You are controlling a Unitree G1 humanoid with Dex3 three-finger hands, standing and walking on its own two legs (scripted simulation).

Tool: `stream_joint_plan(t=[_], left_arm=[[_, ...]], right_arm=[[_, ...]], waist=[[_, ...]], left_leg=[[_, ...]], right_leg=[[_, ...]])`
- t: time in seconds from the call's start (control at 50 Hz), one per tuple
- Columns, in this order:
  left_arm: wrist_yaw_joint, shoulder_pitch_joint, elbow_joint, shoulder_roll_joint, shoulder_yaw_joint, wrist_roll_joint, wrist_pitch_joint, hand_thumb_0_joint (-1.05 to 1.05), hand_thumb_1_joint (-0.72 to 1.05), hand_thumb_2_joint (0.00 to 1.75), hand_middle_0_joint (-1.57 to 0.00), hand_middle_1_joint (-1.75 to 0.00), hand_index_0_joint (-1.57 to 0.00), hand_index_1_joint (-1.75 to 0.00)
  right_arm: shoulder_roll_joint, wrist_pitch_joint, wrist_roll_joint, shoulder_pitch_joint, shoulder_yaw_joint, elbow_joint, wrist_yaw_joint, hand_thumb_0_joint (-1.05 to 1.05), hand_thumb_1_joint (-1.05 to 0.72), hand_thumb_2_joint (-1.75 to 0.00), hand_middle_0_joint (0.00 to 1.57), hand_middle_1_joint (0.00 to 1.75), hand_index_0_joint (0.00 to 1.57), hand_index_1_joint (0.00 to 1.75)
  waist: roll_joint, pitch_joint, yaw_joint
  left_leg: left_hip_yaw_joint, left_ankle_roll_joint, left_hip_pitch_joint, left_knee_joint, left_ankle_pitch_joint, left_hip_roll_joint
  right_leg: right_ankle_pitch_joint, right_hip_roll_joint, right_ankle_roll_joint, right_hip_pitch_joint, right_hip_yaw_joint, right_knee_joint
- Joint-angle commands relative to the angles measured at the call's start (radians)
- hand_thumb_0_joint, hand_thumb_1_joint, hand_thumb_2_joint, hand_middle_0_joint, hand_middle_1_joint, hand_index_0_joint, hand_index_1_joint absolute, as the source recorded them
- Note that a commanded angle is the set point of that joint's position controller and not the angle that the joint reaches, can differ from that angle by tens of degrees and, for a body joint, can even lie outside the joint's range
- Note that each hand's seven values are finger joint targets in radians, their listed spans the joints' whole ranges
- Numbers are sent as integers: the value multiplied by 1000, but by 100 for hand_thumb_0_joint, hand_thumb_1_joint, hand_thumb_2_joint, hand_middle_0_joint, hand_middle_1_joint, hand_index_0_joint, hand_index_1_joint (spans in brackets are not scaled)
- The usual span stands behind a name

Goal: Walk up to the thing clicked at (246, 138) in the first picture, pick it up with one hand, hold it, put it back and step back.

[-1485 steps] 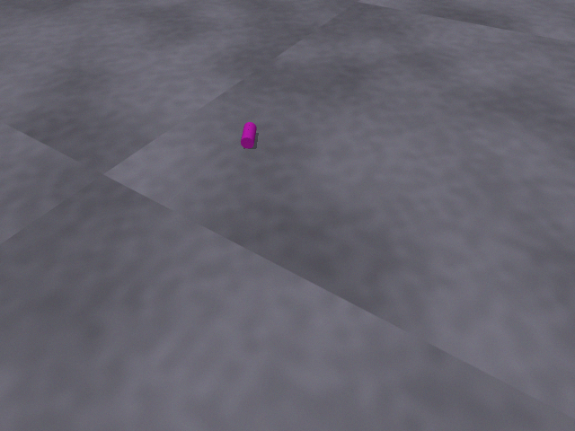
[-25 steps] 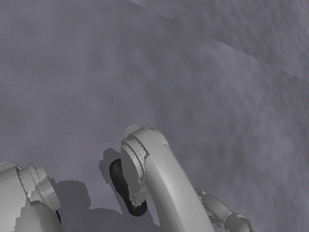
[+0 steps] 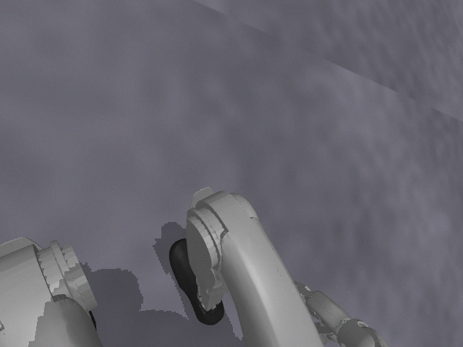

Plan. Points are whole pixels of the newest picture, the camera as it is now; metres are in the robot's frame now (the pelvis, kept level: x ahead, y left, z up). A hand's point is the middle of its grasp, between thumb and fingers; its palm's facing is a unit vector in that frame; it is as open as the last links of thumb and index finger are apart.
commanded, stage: settle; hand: left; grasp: from above
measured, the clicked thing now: out of the picture +0.45 +0.39 -0.27
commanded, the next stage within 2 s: lift in 0.64 s
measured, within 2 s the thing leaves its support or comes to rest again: neither
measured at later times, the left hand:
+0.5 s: hand out of the picture +0.43 +0.41 -0.15, palm faces -0.43 -0.14 -0.89, open 10.1 cm
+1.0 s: hand out of the picture +0.42 +0.40 -0.09, palm faces -0.44 -0.18 -0.88, open 10.0 cm
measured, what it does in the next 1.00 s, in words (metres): stands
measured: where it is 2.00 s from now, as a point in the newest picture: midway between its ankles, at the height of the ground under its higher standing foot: (149, 323)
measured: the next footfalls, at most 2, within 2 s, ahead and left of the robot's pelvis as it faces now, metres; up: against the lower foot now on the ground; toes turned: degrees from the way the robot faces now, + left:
none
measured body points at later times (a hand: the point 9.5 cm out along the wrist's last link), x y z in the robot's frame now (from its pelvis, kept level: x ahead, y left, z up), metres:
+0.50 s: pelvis +0.00 +0.00 +0.02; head +0.24 +0.13 +0.37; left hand +0.45 +0.41 -0.10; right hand +0.12 -0.25 -0.07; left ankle +0.07 +0.13 -0.28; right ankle +0.11 -0.11 -0.28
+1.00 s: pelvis +0.00 -0.01 +0.05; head +0.23 +0.11 +0.42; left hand +0.44 +0.41 -0.03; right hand +0.10 -0.26 -0.05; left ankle +0.07 +0.13 -0.28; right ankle +0.11 -0.11 -0.28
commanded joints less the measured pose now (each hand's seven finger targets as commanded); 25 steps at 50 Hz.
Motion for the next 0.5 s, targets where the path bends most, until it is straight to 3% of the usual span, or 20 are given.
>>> stream_joint_plan(t=[0.0, 0.02, 0.18, 0.26, 0.34, 0.36, 0.4, 0.46, 0.48], left_arm=[[22, -223, -183, 277, 24, -26, 18, 0, 65, 59, -102, -60, -104, -57], [12, -246, -215, 275, 32, -28, 17, 0, 65, 57, -101, -59, -104, -56], [-66, -223, -347, 228, 36, -39, 40, 0, 77, 57, -110, -56, -113, -53], [-124, -221, -350, 135, -1, -54, 57, 0, 75, 54, -108, -54, -111, -51], [-182, -204, -380, 96, -19, -62, 63, 0, 78, 56, -111, -56, -114, -53], [-196, -216, -408, 71, -25, -71, 61, 0, 80, 55, -113, -54, -116, -52], [-214, -230, -453, 95, -11, -69, 57, 0, 83, 58, -116, -56, -119, -53], [-236, -247, -491, 86, -8, -67, 55, 0, 85, 59, -117, -55, -119, -53], [-239, -234, -491, 96, 6, -65, 55, 0, 85, 59, -118, -55, -120, -53]], right_arm=[[-325, 7, 12, 160, -118, 1, -14, 0, -91, -90, 20, 30, 20, 30], [-332, 9, 12, 172, -127, 2, -16, 0, -90, -90, 20, 30, 20, 30], [-305, 48, 38, 197, -177, -3, -13, 0, -90, -90, 20, 30, 20, 30], [-296, 70, 62, 227, -211, -3, -15, 0, -90, -90, 20, 30, 20, 30], [-284, 94, 84, 243, -236, -14, -22, 0, -90, -90, 20, 30, 20, 30], [-285, 101, 88, 252, -243, -18, -25, 0, -90, -90, 20, 30, 20, 30], [-275, 116, 98, 256, -250, -22, -31, 0, -90, -90, 20, 30, 20, 30], [-268, 135, 106, 272, -260, -27, -40, 0, -90, -90, 20, 30, 20, 30], [-267, 142, 109, 265, -265, -28, -44, 0, -90, -90, 20, 30, 20, 30]], waist=[[667, -694, -3], [657, -699, -10], [675, -792, 47], [605, -743, 31], [583, -746, 55], [578, -751, 47], [605, -798, 72], [584, -827, 69], [576, -831, 81]], left_leg=[[116, 11, 570, -251, 266, 46], [117, 12, 568, -247, 262, 43], [141, 15, 569, -277, 238, 30], [135, 19, 537, -292, 219, 23], [140, 20, 538, -315, 200, 13], [143, 19, 547, -321, 212, 10], [146, 17, 571, -342, 207, 6], [161, 20, 571, -333, 218, 0], [166, 22, 576, -330, 227, -2]], right_leg=[[309, 13, -77, 330, -70, -204], [304, 10, -78, 320, -71, -212], [284, 3, -82, 315, -47, -220], [262, -4, -86, 257, -44, -234], [237, -14, -93, 241, -28, -243], [247, -18, -91, 253, -28, -249], [240, -22, -93, 260, -18, -244], [242, -25, -94, 272, -7, -259], [244, -26, -95, 266, -2, -264]])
